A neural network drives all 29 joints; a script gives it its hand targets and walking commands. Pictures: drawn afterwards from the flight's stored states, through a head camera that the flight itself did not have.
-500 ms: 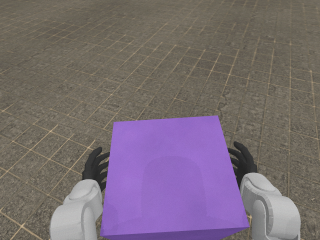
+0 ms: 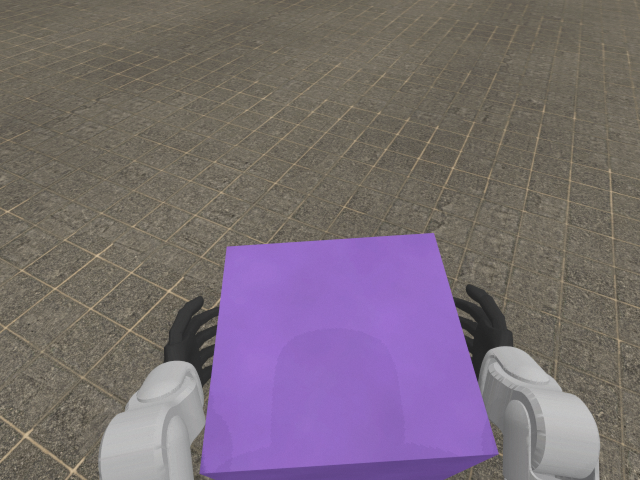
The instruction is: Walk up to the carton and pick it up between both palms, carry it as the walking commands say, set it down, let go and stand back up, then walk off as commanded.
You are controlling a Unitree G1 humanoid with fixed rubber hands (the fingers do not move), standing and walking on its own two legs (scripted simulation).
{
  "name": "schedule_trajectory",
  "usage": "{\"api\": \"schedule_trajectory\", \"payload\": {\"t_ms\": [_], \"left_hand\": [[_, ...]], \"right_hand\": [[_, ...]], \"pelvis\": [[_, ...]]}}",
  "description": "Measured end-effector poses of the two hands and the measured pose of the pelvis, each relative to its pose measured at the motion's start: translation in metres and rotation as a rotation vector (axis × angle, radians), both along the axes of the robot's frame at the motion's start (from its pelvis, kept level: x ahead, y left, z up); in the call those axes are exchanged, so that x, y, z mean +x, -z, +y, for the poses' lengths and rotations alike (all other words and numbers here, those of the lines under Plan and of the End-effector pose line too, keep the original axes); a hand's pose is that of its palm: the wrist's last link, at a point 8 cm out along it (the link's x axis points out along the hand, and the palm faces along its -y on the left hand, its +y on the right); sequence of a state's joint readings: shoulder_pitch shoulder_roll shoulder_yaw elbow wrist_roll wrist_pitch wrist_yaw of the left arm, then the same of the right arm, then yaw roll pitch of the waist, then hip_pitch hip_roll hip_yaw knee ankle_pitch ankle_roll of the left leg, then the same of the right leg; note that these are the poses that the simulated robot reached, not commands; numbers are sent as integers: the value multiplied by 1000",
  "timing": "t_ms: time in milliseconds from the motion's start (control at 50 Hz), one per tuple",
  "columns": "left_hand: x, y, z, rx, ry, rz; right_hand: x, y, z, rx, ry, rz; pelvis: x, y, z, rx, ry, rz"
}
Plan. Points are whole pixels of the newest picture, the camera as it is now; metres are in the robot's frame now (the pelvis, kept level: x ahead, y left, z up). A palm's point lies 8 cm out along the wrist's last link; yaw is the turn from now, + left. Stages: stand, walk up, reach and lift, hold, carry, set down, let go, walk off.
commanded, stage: carry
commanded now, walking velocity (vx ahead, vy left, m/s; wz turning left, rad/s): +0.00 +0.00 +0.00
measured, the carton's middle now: (338, 371) +0.25 +0.01 +0.03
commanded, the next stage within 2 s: none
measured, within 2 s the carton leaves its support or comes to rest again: neither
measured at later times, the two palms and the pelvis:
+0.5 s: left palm (227, 398) +0.19 +0.12 +0.09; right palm (555, 389) +0.19 -0.21 +0.10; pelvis -0.04 -0.05 +0.00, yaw +0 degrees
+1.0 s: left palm (222, 416) +0.17 +0.12 +0.10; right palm (561, 406) +0.18 -0.20 +0.10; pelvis -0.05 -0.05 +0.00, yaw +0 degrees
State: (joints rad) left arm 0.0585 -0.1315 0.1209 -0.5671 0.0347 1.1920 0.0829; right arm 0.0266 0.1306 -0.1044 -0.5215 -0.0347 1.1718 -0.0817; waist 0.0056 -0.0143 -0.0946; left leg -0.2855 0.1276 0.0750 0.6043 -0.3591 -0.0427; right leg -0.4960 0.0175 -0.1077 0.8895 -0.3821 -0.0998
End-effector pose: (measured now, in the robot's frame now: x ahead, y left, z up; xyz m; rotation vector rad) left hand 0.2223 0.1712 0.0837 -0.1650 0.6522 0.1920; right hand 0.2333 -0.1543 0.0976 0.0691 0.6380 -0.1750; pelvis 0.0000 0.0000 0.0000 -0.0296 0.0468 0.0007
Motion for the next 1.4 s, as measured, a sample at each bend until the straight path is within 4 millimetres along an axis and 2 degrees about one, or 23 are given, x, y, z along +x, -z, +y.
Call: {"api": "schedule_trajectory", "payload": {"t_ms": [140, 300, 540, 740, 1160, 1240, 1400], "left_hand": [[2, 6, -40, 36, 15, 29], [-10, -5, -62, 46, 24, 19], [-39, -10, -50, 20, 15, -25], [-50, -14, -50, 26, 10, -30], [-52, -9, -50, 28, 6, -9], [-51, 0, -48, 29, 1, 21], [-47, 7, -48, 33, 1, 28]], "right_hand": [[-3, 18, -41, 34, 14, 29], [-16, 9, -62, 43, 23, 19], [-42, -5, -50, 18, 14, -24], [-53, -6, -51, 23, 10, -29], [-54, 0, -50, 26, 7, -5], [-52, 11, -49, 28, 3, 26], [-48, 20, -48, 27, 0, 35]], "pelvis": [[-3, 5, -34, 28, 12, 22], [-18, -4, -53, 48, 9, 31], [-40, -2, -45, 22, 6, -3], [-49, -2, -46, 24, 6, -15], [-50, -2, -46, 24, 6, -16], [-50, -2, -46, 24, 6, -15], [-50, -2, -46, 24, 6, -15]]}}
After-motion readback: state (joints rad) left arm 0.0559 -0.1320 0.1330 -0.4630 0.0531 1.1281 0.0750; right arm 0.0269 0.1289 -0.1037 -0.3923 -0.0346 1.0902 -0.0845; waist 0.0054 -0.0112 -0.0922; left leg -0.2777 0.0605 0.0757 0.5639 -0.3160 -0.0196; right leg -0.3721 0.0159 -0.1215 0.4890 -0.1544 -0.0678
